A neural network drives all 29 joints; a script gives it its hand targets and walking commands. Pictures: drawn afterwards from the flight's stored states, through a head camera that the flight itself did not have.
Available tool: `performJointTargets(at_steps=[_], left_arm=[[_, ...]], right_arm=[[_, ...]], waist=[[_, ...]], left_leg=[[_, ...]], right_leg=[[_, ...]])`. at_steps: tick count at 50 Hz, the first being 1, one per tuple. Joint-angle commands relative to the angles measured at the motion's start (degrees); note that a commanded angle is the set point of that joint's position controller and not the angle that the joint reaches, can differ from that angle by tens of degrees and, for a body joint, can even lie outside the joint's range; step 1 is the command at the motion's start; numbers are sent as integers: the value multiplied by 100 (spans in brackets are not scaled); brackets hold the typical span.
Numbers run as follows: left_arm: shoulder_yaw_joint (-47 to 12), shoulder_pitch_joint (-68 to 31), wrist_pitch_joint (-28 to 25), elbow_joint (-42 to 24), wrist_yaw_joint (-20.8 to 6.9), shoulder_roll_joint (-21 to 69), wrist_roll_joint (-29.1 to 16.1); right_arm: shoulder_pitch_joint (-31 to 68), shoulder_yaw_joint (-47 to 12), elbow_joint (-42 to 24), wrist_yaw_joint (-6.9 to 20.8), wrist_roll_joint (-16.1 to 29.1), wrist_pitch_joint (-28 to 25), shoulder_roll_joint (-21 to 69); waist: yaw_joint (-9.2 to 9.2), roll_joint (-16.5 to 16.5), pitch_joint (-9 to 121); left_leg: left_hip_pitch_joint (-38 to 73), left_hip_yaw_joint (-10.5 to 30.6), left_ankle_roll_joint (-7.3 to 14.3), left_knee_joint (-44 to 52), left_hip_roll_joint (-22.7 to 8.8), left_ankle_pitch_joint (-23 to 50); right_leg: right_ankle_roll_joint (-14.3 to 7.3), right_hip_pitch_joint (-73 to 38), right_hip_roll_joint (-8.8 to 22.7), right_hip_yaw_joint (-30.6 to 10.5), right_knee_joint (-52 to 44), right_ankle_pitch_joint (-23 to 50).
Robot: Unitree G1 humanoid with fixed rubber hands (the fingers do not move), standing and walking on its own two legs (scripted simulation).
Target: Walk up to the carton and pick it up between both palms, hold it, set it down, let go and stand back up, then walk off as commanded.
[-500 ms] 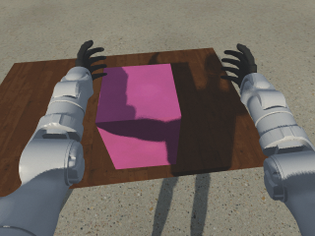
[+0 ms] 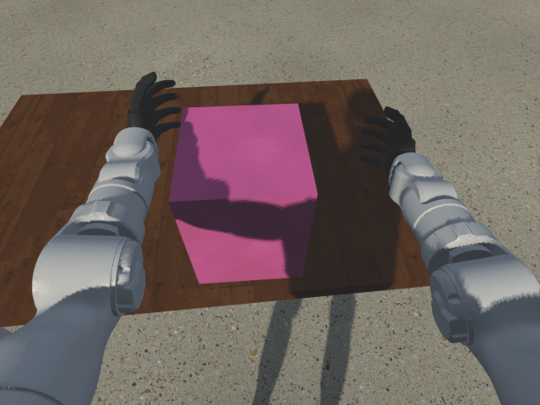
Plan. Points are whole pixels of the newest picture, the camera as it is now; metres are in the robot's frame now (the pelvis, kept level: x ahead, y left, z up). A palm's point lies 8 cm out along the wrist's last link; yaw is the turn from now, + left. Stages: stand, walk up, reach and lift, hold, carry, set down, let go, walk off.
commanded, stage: reach and lift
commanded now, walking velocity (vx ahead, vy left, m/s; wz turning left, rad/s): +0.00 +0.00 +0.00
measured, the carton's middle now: (246, 197) +0.47 +0.09 +0.01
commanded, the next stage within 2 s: none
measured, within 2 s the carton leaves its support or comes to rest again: leaves its support in 1.28 s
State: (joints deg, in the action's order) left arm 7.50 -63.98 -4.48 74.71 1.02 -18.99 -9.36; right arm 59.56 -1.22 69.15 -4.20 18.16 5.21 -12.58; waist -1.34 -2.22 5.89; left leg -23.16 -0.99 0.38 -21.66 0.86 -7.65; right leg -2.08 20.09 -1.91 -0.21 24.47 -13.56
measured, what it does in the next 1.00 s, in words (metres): stands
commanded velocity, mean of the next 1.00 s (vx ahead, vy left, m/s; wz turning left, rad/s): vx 0.00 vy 0.00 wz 0.00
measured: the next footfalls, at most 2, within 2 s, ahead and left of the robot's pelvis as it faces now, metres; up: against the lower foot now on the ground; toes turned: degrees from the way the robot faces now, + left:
none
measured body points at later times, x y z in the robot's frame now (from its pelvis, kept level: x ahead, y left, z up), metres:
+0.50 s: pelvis +0.02 +0.01 -0.01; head +0.13 +0.02 +0.43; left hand +0.47 +0.24 +0.03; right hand +0.51 -0.13 +0.06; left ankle +0.03 +0.11 -0.74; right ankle -0.02 -0.09 -0.74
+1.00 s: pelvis +0.01 +0.01 -0.01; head +0.11 +0.02 +0.43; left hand +0.46 +0.20 +0.03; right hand +0.48 -0.10 +0.05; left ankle +0.03 +0.11 -0.74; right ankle -0.02 -0.09 -0.74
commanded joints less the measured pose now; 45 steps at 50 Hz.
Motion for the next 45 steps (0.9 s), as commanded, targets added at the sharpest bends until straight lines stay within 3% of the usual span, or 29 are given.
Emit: performJointTargets(at_steps=[1, 2, 6, 8, 9, 10, 11, 14, 18, 19, 20, 21, 23, 24, 25, 28, 29, 30, 32, 33, 34, 35, 37, 38, 39, 40, 41, 43, 45], left_arm=[[-733, -1444, -246, 756, -66, -165, -250], [-700, -1306, -310, 1118, -103, -187, -249], [-689, -1202, -551, 1352, -203, -203, -372], [-729, -1239, -622, 1452, -240, -91, -405], [-536, -1201, -652, 1572, -261, -162, -309], [-808, -1299, -706, 1311, -258, -6, -415], [-675, -1083, -691, 1507, -293, -10, -222], [-835, -1466, -1094, 505, -185, 123, -364], [-520, -1816, -1592, -1129, 196, 211, -149], [-464, -1917, -1667, -1466, 299, 191, -105], [-327, -1804, -1676, -1375, 343, 134, -38], [-253, -1692, -1672, -1347, 375, 68, 80], [-181, -1339, -1621, -1123, 319, 166, 292], [-12, -1165, -1622, -1106, 278, 135, 425], [-40, -1066, -1591, -1064, 224, 215, 390], [216, -923, -1627, -924, 123, 268, 443], [440, -1050, -1652, -939, 77, 269, 580], [350, -920, -1668, -980, 56, 468, 580], [527, -1078, -1635, -664, -75, 735, 858], [537, -1213, -1669, -871, -91, 860, 911], [730, -1204, -1704, -611, -245, 1191, 1099], [873, -1174, -1740, -637, -278, 1383, 1311], [1174, -1180, -1765, -482, -375, 1627, 1737], [1272, -1266, -1731, -433, -400, 1762, 1896], [1310, -1448, -1718, -470, -404, 1906, 2062], [1496, -1362, -1671, -186, -383, 1911, 2243], [1533, -1317, -1629, -562, -347, 2252, 2463], [1209, -1710, -1561, -626, -576, 3543, 2770], [996, -1707, -1530, -530, -612, 4160, 2784]], right_arm=[[2238, 20, -295, 132, -272, -665, -803], [2051, -32, -62, 161, -259, -665, -711], [2058, -84, -280, 159, -367, -913, -672], [2061, -148, -7, 243, -281, -900, -612], [1887, -154, 132, 262, -318, -901, -573], [1961, -128, 132, 272, -271, -1005, -678], [1700, -156, 331, 302, -247, -975, -648], [1858, -4, 87, 288, -412, -1365, -654], [1837, -14, -109, 334, -504, -1844, -575], [1749, 37, -76, 356, -481, -1883, -602], [1744, 34, -38, 363, -489, -1918, -623], [1700, 60, -107, 321, -532, -1933, -629], [1485, 96, 32, 313, -599, -1974, -662], [1424, 88, -34, 273, -664, -1962, -607], [1453, 152, -48, 252, -720, -2032, -604], [1493, 142, -331, 140, -941, -2134, -314], [1610, 199, -387, 130, -996, -2126, -156], [1549, 175, -602, 112, -1038, -2217, 1], [1669, 228, -475, 99, -1235, -2188, 454], [1701, 444, -502, 108, -1446, -2253, 499], [1796, 447, -539, 175, -1607, -2224, 1051], [1761, 602, -581, 173, -1820, -2297, 1249], [1586, 820, -553, 168, -2197, -2301, 1815], [1619, 1004, -663, 155, -2507, -2357, 2003], [1604, 1408, -570, 109, -2921, -2430, 2084], [1481, 1581, -577, 56, -3168, -2452, 2197], [1442, 1865, -610, 53, -3485, -2550, 2378], [1822, 1987, -737, 400, -4120, -2594, 3602], [1660, 2090, -371, 612, -4402, -2565, 4189]], waist=[[-289, -6, 2579], [-340, -53, 2470], [-294, -277, 2555], [-323, -250, 2389], [-347, -416, 2508], [-232, -101, 2673], [-304, -99, 2452], [-123, 362, 3448], [-426, 917, 5242], [-492, 1271, 5690], [-515, 1194, 5560], [-601, 1156, 5827], [-398, 1064, 5597], [-461, 869, 5421], [-381, 818, 5453], [-493, 679, 5312], [-467, 380, 5107], [-353, 299, 5257], [-369, 66, 4703], [-232, 95, 4734], [-387, 62, 4566], [-290, 21, 4719], [-349, -149, 4398], [-299, -185, 4329], [-51, -162, 4265], [-30, -144, 4006], [50, -49, 4086], [-33, 191, 3975], [-112, 343, 3813]], left_leg=[[987, -62, -124, -540, -333, 852], [803, -60, -103, -555, -338, 747], [616, -44, -45, -653, -305, 883], [472, -54, -19, -653, -314, 734], [425, -39, 5, -681, -308, 915], [715, -18, -116, -698, -341, 1093], [728, -6, -57, -653, -331, 1073], [1420, 68, -303, -1034, -395, 2456], [2624, 103, -577, -1608, -537, 4659], [2871, 105, -647, -1690, -542, 4960], [2873, 71, -614, -1744, -542, 5265], [2567, -13, -625, -1767, -488, 5085], [2448, -61, -634, -1679, -470, 5073], [2307, -73, -506, -1597, -480, 4851], [2164, -105, -502, -1635, -437, 4824], [1901, -44, -360, -1603, -418, 4708], [1626, -60, -300, -1535, -383, 4445], [1501, -60, -306, -1483, -371, 4393], [892, -78, -228, -1284, -326, 3832], [1187, -81, -256, -1217, -343, 3877], [936, -85, -188, -1094, -306, 3604], [1083, -129, -179, -1062, -274, 3566], [345, -297, -127, -733, -184, 2835], [275, -291, -76, -532, -161, 2578], [279, -324, -95, -436, -145, 2465], [199, -342, -112, -366, -125, 2334], [430, -367, -147, -340, -136, 2467], [1015, -476, -282, -418, -147, 2764], [1577, -440, -353, -567, -234, 3128]], right_leg=[[98, 1227, 31, 177, -442, 296], [131, 1256, 65, 160, -362, 199], [240, 1154, 124, 134, -248, 525], [231, 1220, 154, 137, -185, 441], [230, 1121, 134, 127, -169, 619], [211, 1356, 138, 194, -173, 620], [179, 1365, 129, 167, -265, 510], [155, 1819, 82, 278, -132, 991], [60, 2706, -85, 365, -138, 1316], [45, 2882, -79, 365, -194, 1255], [91, 3057, -107, 357, -228, 1286], [29, 2580, -107, 277, -202, 1678], [157, 2170, -113, 261, -130, 2351], [214, 1970, -101, 184, -123, 2515], [258, 1715, -79, 183, -46, 2829], [414, 1616, 45, 128, 155, 3217], [453, 1221, 85, 65, 111, 3390], [474, 923, 52, 108, 213, 3754], [560, 421, 159, 50, 291, 4075], [586, 528, 144, 100, 236, 4045], [612, 371, 270, 50, 222, 4131], [602, 246, 250, 91, 177, 4055], [659, -759, 343, 41, 278, 4497], [706, -1020, 431, 13, 258, 4646], [690, -1153, 374, 89, 208, 4486], [736, -1310, 432, 104, 234, 4677], [699, -1379, 348, 154, 253, 4719], [545, -958, 267, 375, 47, 4047], [427, -480, 204, 419, -140, 3581]])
